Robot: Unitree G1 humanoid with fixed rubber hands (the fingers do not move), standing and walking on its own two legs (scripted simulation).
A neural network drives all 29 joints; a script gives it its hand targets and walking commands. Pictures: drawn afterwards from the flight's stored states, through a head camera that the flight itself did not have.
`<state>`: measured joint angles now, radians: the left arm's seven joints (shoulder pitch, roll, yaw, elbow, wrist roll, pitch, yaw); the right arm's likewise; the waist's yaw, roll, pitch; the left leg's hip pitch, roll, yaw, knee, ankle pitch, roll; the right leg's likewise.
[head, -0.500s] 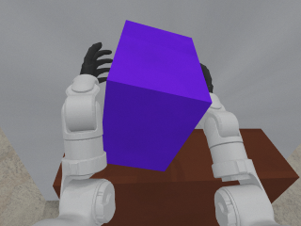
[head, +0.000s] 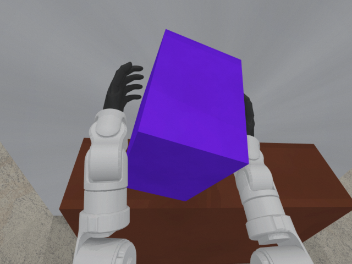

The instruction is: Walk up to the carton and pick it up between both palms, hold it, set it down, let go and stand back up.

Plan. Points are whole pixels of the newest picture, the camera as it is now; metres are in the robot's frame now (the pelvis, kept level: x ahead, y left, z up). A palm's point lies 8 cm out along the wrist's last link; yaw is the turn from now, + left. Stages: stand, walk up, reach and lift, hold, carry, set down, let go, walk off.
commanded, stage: set down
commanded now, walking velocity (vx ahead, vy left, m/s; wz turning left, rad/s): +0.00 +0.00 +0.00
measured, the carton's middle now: (176, 125) +0.39 -0.01 +0.14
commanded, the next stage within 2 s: none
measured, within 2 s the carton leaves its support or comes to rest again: neither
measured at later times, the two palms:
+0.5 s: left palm (119, 103) +0.36 +0.11 +0.22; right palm (241, 131) +0.36 -0.15 +0.16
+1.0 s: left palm (128, 111) +0.39 +0.10 +0.18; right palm (242, 136) +0.37 -0.17 +0.13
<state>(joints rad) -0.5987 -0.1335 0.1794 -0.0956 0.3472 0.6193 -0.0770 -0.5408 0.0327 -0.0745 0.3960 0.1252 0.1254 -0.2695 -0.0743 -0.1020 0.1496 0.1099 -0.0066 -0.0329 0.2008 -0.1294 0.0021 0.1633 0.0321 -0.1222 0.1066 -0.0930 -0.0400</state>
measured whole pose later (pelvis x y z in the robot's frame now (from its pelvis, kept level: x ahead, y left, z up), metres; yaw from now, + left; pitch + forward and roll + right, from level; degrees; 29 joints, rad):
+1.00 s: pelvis +0.01 +0.00 +0.00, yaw +0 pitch -8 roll +0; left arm -0.62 -0.17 0.23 0.16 0.36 0.46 -0.05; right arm -0.57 0.04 -0.18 0.58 0.03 0.06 -0.22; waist -0.08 -0.07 0.12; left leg 0.08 -0.01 -0.04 0.20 -0.14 0.01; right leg 0.12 0.03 -0.13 0.12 -0.11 -0.04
